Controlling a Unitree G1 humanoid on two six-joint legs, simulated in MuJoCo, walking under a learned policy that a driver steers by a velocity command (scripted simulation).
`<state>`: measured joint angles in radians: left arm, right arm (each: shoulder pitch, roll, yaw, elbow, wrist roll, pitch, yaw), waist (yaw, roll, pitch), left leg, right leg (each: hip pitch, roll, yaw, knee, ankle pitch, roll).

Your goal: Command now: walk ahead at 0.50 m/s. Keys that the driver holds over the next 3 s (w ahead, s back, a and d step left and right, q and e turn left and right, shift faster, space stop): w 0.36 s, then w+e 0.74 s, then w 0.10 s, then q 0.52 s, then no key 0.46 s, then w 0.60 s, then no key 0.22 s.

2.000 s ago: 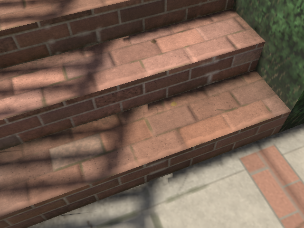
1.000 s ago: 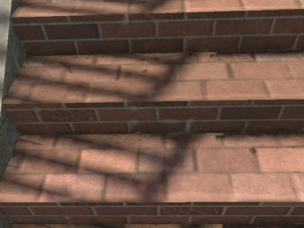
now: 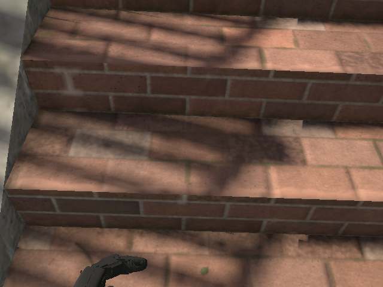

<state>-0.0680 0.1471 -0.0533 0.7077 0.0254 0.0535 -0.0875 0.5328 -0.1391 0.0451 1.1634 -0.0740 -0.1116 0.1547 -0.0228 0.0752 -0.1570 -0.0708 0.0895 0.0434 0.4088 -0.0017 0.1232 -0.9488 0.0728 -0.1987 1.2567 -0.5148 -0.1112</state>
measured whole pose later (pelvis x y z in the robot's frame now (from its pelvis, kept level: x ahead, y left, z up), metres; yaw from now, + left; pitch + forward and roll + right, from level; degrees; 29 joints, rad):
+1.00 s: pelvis +0.56 +0.00 +0.34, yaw -17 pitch +8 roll -5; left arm -0.16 0.13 -0.05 0.77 0.00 0.04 -0.10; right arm 0.52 -0.09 0.05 1.18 -0.09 -0.12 0.10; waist -0.04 0.08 -0.18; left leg 0.07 0.15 0.31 0.18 -0.17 0.02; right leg -1.07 0.03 -0.17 1.37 -0.49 -0.16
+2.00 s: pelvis +0.90 -0.09 +0.65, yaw -10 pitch +3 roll +0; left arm 0.14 0.24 0.04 0.84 0.04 -0.05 -0.02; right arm 0.11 -0.20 0.00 0.77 0.04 -0.13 0.05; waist 0.01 -0.01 -0.09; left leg -0.46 -0.15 -0.11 0.71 -0.30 0.07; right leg -0.60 -0.06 0.00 0.90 -0.22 0.14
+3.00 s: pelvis +1.18 -0.18 +0.77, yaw -9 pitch +8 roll -4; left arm 0.00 0.13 -0.03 0.87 0.06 -0.03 -0.06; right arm 0.39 -0.18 -0.04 1.08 -0.04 -0.08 0.12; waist 0.00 0.06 -0.16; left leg -0.55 -0.06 -0.21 1.54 0.04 0.13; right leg -0.78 0.04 -0.17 1.00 -0.36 -0.10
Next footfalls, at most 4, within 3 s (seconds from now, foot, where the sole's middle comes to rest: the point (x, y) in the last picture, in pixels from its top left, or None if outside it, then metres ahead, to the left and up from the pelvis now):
0.40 left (138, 285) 0.42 0.15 -0.46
0.96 right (245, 162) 0.69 -0.14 -0.28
1.44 left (209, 44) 0.99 -0.04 -0.10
2.02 right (284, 50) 0.96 -0.25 -0.10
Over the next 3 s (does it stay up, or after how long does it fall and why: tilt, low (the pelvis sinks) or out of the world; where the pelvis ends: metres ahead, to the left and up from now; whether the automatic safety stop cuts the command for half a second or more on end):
stays up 1.18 -0.18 0.77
